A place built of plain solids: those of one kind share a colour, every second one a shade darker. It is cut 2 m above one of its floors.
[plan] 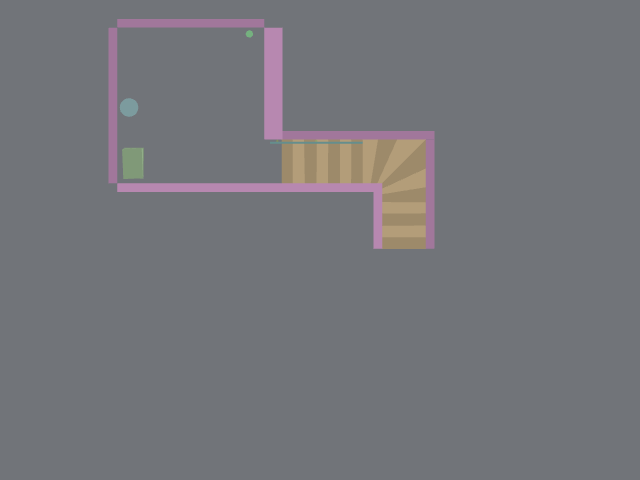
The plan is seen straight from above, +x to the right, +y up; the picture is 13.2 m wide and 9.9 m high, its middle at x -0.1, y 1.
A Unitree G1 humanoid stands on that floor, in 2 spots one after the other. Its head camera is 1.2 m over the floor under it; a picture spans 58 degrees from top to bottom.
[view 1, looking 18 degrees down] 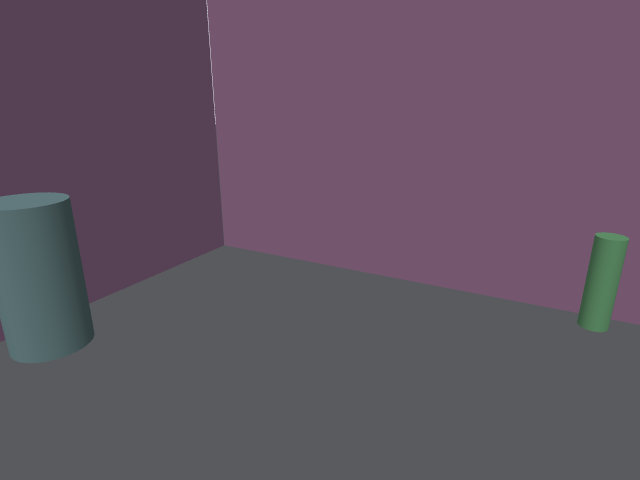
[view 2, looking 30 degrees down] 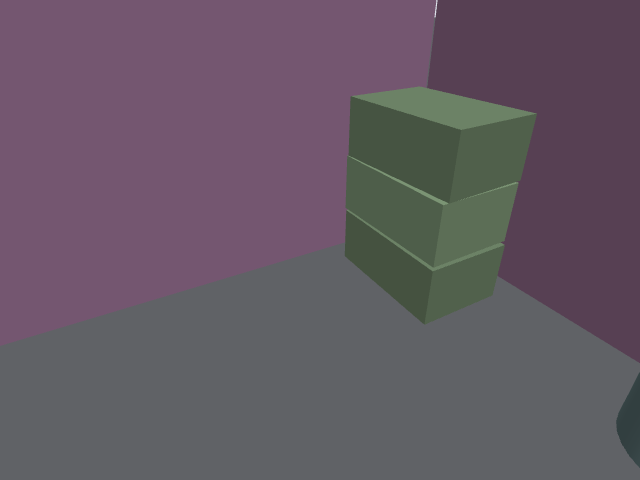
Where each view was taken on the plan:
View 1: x -1.89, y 2.64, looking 118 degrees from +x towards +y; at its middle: wall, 3.27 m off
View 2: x -2.67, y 3.88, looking -120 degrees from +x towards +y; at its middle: wall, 2.28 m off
